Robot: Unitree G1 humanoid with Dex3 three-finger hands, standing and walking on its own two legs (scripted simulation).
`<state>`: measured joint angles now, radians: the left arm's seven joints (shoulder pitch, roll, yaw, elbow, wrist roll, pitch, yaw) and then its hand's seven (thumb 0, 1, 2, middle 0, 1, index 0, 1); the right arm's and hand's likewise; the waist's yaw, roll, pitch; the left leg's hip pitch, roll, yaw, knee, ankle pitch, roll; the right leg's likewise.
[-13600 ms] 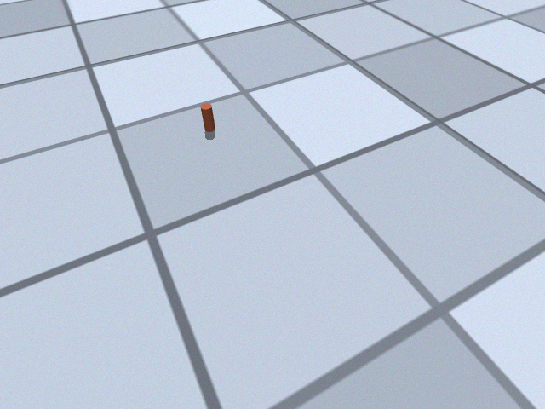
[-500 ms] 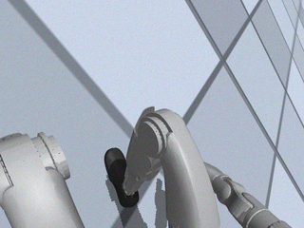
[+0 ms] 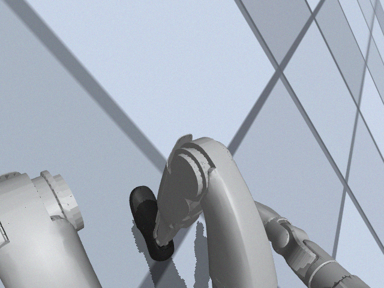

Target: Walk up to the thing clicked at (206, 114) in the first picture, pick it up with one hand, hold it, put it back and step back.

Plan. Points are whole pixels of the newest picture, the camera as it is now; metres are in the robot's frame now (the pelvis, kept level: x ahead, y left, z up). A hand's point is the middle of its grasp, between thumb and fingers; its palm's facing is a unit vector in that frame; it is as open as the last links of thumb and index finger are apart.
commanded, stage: close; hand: left
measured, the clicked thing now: out of the picture +0.44 +0.40 -0.21
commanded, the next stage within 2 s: settle in 0.30 s
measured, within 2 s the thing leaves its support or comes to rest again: leaves its support in 0.56 s
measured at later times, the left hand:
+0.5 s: hand out of the picture +0.42 +0.39 -0.19, palm faces +0.65 -0.76 -0.03, open 9.3 cm
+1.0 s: hand out of the picture +0.42 +0.42 -0.12, palm faces +0.61 -0.79 -0.01, open 9.6 cm
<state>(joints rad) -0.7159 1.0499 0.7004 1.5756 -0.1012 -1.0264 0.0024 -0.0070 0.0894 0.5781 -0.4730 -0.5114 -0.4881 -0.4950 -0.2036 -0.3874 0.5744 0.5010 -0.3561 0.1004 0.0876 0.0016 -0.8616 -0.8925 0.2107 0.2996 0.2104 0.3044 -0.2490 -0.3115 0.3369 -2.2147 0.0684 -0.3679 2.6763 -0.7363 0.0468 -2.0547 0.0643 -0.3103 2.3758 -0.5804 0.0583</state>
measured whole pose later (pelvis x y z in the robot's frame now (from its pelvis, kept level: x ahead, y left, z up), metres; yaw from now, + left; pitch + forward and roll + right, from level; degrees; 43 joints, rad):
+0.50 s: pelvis +0.00 +0.00 +0.00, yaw +0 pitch +12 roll -19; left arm -0.73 1.08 0.72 1.57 -0.09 -1.01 0.01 -0.06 -0.12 0.78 -0.66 -0.85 -0.73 -0.89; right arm -0.21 -0.40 0.59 0.51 -0.36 0.11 0.08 0.00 -0.86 -0.89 0.21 0.30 0.21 0.30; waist -0.25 -0.32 0.36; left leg -2.21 0.07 -0.37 2.67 -0.74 0.04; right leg -2.05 0.07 -0.31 2.37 -0.58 0.05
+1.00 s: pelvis +0.00 +0.00 +0.01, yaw +1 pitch +15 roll -18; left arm -0.74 1.00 0.72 1.33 -0.10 -0.85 -0.12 -0.10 -0.37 0.93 -0.74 -1.06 -0.82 -1.09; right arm -0.11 -0.38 0.47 0.54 -0.30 0.11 0.08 0.00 -0.87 -0.90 0.21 0.30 0.21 0.31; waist -0.21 -0.24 0.27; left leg -2.23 0.06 -0.33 2.62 -0.72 0.04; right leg -2.07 0.04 -0.29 2.36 -0.59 0.04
